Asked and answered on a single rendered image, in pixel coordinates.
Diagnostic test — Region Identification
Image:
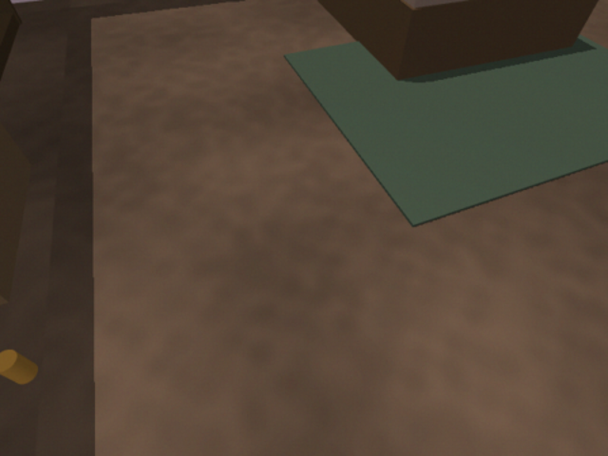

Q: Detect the bookshelf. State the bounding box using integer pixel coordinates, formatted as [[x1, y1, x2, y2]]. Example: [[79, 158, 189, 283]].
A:
[[0, 0, 22, 81]]

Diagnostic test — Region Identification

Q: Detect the bed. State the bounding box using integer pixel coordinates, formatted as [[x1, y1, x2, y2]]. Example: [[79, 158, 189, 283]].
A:
[[317, 0, 598, 80]]

